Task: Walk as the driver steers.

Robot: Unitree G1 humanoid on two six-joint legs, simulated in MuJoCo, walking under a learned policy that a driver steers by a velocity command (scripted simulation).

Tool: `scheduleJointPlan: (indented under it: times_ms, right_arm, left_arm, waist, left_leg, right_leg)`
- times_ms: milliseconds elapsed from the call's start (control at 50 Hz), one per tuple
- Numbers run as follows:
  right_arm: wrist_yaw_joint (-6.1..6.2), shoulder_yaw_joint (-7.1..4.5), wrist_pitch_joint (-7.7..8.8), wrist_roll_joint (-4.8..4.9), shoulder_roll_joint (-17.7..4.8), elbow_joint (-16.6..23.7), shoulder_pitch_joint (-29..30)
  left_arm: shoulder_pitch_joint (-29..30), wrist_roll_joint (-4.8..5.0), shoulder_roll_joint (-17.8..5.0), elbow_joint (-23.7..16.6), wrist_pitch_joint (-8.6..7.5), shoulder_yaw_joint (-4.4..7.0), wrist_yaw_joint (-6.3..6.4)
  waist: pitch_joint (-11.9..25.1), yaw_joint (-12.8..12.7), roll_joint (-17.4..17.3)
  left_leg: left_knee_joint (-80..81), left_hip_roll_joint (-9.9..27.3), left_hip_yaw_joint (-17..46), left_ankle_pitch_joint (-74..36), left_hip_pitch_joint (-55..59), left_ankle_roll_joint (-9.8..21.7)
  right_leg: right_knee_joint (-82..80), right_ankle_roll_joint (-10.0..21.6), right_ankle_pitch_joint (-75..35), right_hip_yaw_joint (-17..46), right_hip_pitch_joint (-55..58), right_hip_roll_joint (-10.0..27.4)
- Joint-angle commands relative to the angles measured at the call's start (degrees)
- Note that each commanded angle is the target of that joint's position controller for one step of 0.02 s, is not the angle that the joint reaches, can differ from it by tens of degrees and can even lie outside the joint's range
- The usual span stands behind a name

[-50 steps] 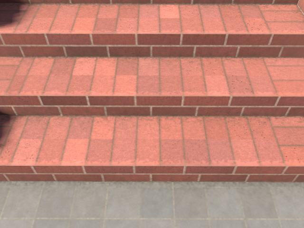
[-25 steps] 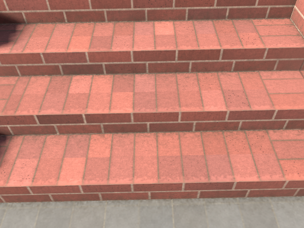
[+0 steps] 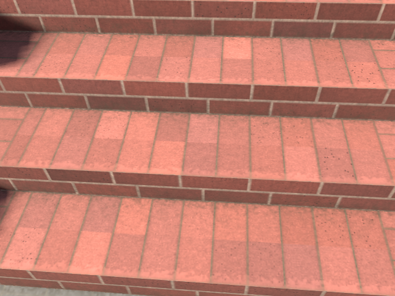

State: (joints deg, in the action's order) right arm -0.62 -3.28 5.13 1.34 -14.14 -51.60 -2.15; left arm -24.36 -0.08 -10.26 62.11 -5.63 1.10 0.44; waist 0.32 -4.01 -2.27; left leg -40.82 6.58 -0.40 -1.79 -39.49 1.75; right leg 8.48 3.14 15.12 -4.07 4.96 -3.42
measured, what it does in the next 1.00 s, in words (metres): climbs: left foot, then right foot 0.15 m higher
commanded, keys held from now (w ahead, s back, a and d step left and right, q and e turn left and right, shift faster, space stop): w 0.56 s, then w+q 0.44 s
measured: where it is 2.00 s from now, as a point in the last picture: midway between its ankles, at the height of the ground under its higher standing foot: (224, 90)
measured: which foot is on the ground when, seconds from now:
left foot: up 0.00-0.14, down 0.16-0.72, up 0.74-1.00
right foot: down 0.00-0.14, up 0.16-0.70, down 0.72-1.00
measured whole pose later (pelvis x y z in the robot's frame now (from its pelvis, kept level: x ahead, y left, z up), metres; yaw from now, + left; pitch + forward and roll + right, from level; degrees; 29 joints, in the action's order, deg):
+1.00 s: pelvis +0.59 -0.04 +0.13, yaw +9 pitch +5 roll -1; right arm -6.3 -1.2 4.1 0.3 -11.7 -49.2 -6.0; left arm -21.5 -6.1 -10.0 62.2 -3.1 0.3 -2.7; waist 4.0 -1.9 -3.5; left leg -112.8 -2.8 11.2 -2.6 -64.8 15.5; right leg 35.1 4.3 18.7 -14.4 -21.0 1.0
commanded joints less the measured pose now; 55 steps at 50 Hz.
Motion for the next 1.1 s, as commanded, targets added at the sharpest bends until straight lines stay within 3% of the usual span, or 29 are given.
scheduleJointPlan:
  times_ms: [20, 100, 140, 160, 180, 200, 240, 300, 320, 360, 400, 460, 540, 580, 620, 640, 660, 700, 720, 740, 760, 780, 820, 840, 880, 980, 1000, 1040, 1100]
  right_arm:
    - [-0.58, 0.50, 1.10, 0.19, -1.72, 5.84, 10.55]
    - [-1.04, -0.65, 1.24, 0.09, -5.11, 4.69, 2.74]
    - [-0.71, -3.01, 1.24, -0.08, -9.06, -0.46, -14.53]
    - [0.04, -4.21, 0.81, -0.88, -13.94, -2.83, -24.44]
    - [-0.48, -3.90, 0.97, -2.64, -15.99, -3.21, -24.07]
    - [-0.55, -3.01, 1.18, -1.91, -11.11, -3.09, -21.63]
    - [-0.80, -0.79, 1.51, -1.05, -4.90, -0.94, -10.05]
    - [-1.18, 0.33, 1.79, -1.96, -3.09, -2.36, -8.23]
    - [-0.32, 0.43, 1.84, -2.57, -3.02, -5.45, -13.77]
    - [-0.27, 0.54, 1.99, -3.37, -3.41, -7.45, -20.22]
    - [-0.27, 0.51, 1.73, -3.42, -3.55, -8.44, -23.50]
    - [0.61, 0.73, 1.11, -2.91, -3.22, -9.47, -28.13]
    - [1.82, 1.07, 2.15, -4.20, -3.83, -11.96, -33.77]
    - [2.19, 1.85, 1.88, -3.12, -2.92, -13.52, -33.26]
    - [2.96, 2.45, 0.81, -2.08, -2.89, -12.67, -31.77]
    - [3.42, 2.34, 0.47, -1.04, -2.78, -12.56, -31.23]
    - [2.91, 2.54, 0.54, -0.49, -2.81, -10.03, -26.04]
    - [1.67, 0.47, 0.92, 0.65, -10.45, -7.87, -24.55]
    - [0.45, -0.98, 1.46, 1.22, -13.32, -7.18, -21.32]
    - [-0.72, -0.62, 2.34, 0.54, -8.07, -6.21, -22.60]
    - [-1.39, 0.21, 2.57, -0.54, 0.39, -2.18, -27.38]
    - [-1.16, -0.01, 1.56, -2.37, 1.44, -1.39, -27.40]
    - [-1.28, -0.12, -0.48, -4.68, 3.15, 3.25, -17.51]
    - [-3.27, 1.26, -0.68, -2.68, 4.80, -0.57, -15.74]
    - [-5.29, 2.49, -0.53, -1.51, 6.80, -0.22, -18.08]
    - [-6.12, 2.17, -1.32, -0.55, 1.73, 2.22, -11.52]
    - [-6.91, 2.60, -1.76, -0.86, 1.94, 2.56, -7.99]
    - [-5.86, 4.40, -1.92, -0.95, 4.35, 5.14, -1.46]
    - [-3.88, 6.15, -2.36, -0.24, 4.80, 8.16, 6.39]
  left_arm:
    - [-1.90, 0.42, -10.56, -2.01, -0.49, 2.14, 0.69]
    - [-0.71, 0.52, -11.41, -2.25, 0.67, 2.91, 0.84]
    - [2.73, 0.42, -11.53, -3.43, 1.31, 2.68, 0.58]
    - [3.18, -0.65, -9.68, -5.47, 0.92, 1.89, 0.22]
    - [-4.81, 0.13, -0.15, -5.08, -0.64, -0.53, -0.88]
    - [-0.26, 2.14, -6.84, -4.87, -2.31, 0.86, -1.38]
    - [8.70, 2.83, -10.25, -8.03, -2.78, 1.84, -1.00]
    - [5.87, 1.20, -7.26, -7.57, -0.34, 2.25, 0.00]
    - [4.90, -4.84, -3.60, -7.64, 1.19, 0.81, -1.60]
    - [2.87, -3.89, -1.91, -7.14, 3.00, 0.71, -2.20]
    - [7.59, -2.68, -1.50, -8.94, 3.81, 0.58, -1.56]
    - [21.45, -2.85, -2.47, -16.33, 4.32, 0.42, -0.45]
    - [36.17, -2.39, 1.67, -26.96, 3.35, -1.98, 1.31]
    - [40.68, -2.30, 2.80, -32.36, 2.94, -3.86, 1.06]
    - [38.57, -2.14, 1.37, -34.00, 3.51, -4.32, -0.40]
    - [36.98, -2.15, 4.08, -34.78, 4.05, -5.20, -1.06]
    - [27.79, -1.15, 5.39, -31.27, 4.33, -5.17, -1.03]
    - [7.64, -0.51, -1.97, -25.70, 3.99, -1.70, -0.01]
    - [1.53, -1.67, -5.31, -23.99, 3.29, -0.22, 0.06]
    - [-1.51, -3.64, -10.73, -21.29, 2.49, 1.74, 0.60]
    - [-4.67, -2.87, -19.23, -18.05, 2.86, 4.23, 0.60]
    - [2.69, -1.61, -16.00, -19.03, 3.23, 4.30, 0.31]
    - [12.49, -0.95, -5.28, -15.14, 3.22, 2.06, 0.04]
    - [7.53, -2.44, -1.53, -12.65, 2.18, 0.29, -2.30]
    - [8.62, -4.70, 4.18, -7.48, 2.76, -1.51, -3.50]
    - [16.81, -6.61, 0.97, -6.09, 0.17, -1.92, -3.47]
    - [10.95, -7.27, 0.16, -4.06, 0.22, -2.00, -2.92]
    - [3.33, -8.72, 1.66, -0.29, 0.50, -3.28, -2.63]
    - [-8.58, -9.83, 1.27, 4.31, 0.77, -4.24, -2.94]
  waist:
    - [-8.60, 0.12, 5.61]
    - [-1.37, 5.80, 9.42]
    - [7.38, 14.72, 9.76]
    - [14.75, 16.61, 0.60]
    - [21.78, 9.52, -14.56]
    - [18.02, 11.48, -7.52]
    - [4.43, 7.17, 0.97]
    - [0.62, 2.31, -0.81]
    - [-3.09, 0.71, 2.73]
    - [-0.05, 0.89, -0.96]
    - [0.25, 2.68, -5.32]
    - [-5.17, 5.53, -1.94]
    - [-10.09, 8.00, -0.80]
    - [-10.57, 6.64, 1.46]
    - [-8.26, 6.99, 2.16]
    - [-5.46, 6.50, 1.17]
    - [0.76, 2.98, -0.85]
    - [17.71, -7.16, -8.77]
    - [21.50, -11.10, -8.51]
    - [21.29, -8.57, 1.37]
    - [27.02, -3.85, 22.70]
    - [27.04, 0.80, 12.70]
    - [6.05, 4.51, 3.23]
    - [-4.03, -1.13, 12.02]
    - [-0.54, 4.22, 3.52]
    - [3.92, 10.47, 3.12]
    - [3.94, 7.94, 8.28]
    - [1.57, 6.21, 3.11]
    - [1.52, 2.15, 4.90]
  left_leg:
    - [7.80, -2.74, -2.15, -2.86, 1.03, 0.74]
    - [7.02, -6.21, -3.16, 5.53, 11.18, 4.64]
    - [10.54, -8.35, -3.95, 5.21, 33.98, 7.55]
    - [10.05, 3.63, 10.82, 3.53, 52.93, 10.50]
    - [19.22, 17.39, 41.35, 8.87, 65.97, 20.89]
    - [24.00, 14.77, 42.21, 19.47, 61.25, 18.72]
    - [28.35, 10.92, 25.44, 17.45, 41.63, 14.25]
    - [33.07, 6.52, 14.56, 8.72, 27.45, 12.35]
    - [32.14, 4.04, 7.54, -3.85, 19.12, 10.51]
    - [27.39, 4.10, 3.82, -21.30, 22.82, 11.84]
    - [28.13, 5.30, 6.21, -10.89, 25.73, 13.58]
    - [31.71, 8.46, 14.95, 23.73, 34.80, 15.34]
    - [32.50, 13.97, 17.08, 22.91, 45.54, 13.56]
    - [35.95, 9.26, 10.79, 23.72, 40.65, 8.80]
    - [43.61, 5.26, 6.70, 10.74, 31.77, 10.83]
    - [46.68, 6.17, 5.46, -0.07, 27.49, 10.77]
    - [42.63, 4.07, 0.00, -22.52, 25.16, 10.39]
    - [18.42, 6.19, 1.31, -75.15, 33.39, 8.22]
    - [3.40, 4.78, 1.08, -73.25, 37.08, 5.55]
    - [-16.33, -0.84, 1.96, -38.97, 25.86, 3.23]
    - [-41.09, -13.39, 6.68, 15.67, 11.99, 1.17]
    - [-54.64, -9.53, 13.88, 12.28, 8.18, 2.24]
    - [-61.52, -3.98, 4.57, 4.51, -3.41, 3.09]
    - [-68.19, -7.55, 14.77, 1.83, -12.07, 8.45]
    - [-75.16, -8.33, 17.83, -2.83, -17.25, 16.20]
    - [-72.02, -7.80, 7.89, -3.68, -21.04, 15.47]
    - [-85.67, -8.52, 4.92, 2.68, -26.80, 14.90]
    - [-84.36, -7.79, 7.58, 4.92, -39.43, 17.26]
    - [-78.94, -6.21, 7.73, 9.28, -53.97, 17.28]
  right_leg:
    - [-3.59, 6.68, -23.35, 5.55, -5.78, 15.00]
    - [8.64, 5.50, -50.46, 3.86, 2.60, 17.49]
    - [29.92, 3.04, -55.48, 1.97, -5.12, 13.85]
    - [50.23, 0.72, -32.31, 0.66, -21.52, 9.18]
    - [69.75, -1.59, 17.12, 7.30, -41.90, -1.49]
    - [75.27, 0.21, 16.09, 13.98, -46.89, 1.85]
    - [71.56, 1.16, 4.30, 9.14, -47.28, 8.78]
    - [67.25, 0.75, -1.30, 8.42, -39.93, 12.13]
    - [62.91, -0.18, -3.29, 4.77, -35.06, 10.38]
    - [72.45, -1.64, -2.45, 1.39, -39.90, 7.86]
    - [83.69, -1.97, -0.54, -0.61, -48.96, 7.22]
    - [97.37, -1.29, 4.90, 2.59, -74.88, 10.06]
    - [115.28, 1.42, 19.77, 5.15, -100.82, 9.23]
    - [100.67, 2.76, 21.12, 3.03, -96.09, 11.30]
    - [82.87, 1.83, 14.86, -4.29, -77.59, 10.40]
    - [73.02, 2.99, 8.56, -2.83, -61.72, 10.74]
    - [67.99, 4.42, 5.16, -5.16, -44.28, 7.49]
    - [60.70, 5.52, 1.51, -3.54, -20.50, 1.57]
    - [47.81, 5.36, -0.05, -0.56, -15.20, 1.24]
    - [34.44, 6.93, 3.70, 18.61, -8.79, 11.94]
    - [17.23, 8.34, -14.75, 48.93, -1.62, 28.43]
    - [13.25, 6.88, -2.49, 53.90, -7.27, 30.09]
    - [14.31, 6.56, 26.73, 40.06, -24.14, 24.85]
    - [16.17, 9.70, 14.57, 28.70, -30.59, 21.01]
    - [13.19, 8.17, 3.90, 25.01, -30.40, 21.68]
    - [6.01, 2.81, -2.10, -2.71, -34.36, 13.83]
    - [4.99, 5.22, -3.62, -1.83, -29.27, 14.89]
    - [5.57, 4.47, -4.11, -2.64, -20.16, 15.57]
    - [3.58, 5.85, -10.66, -1.29, -1.24, 18.69]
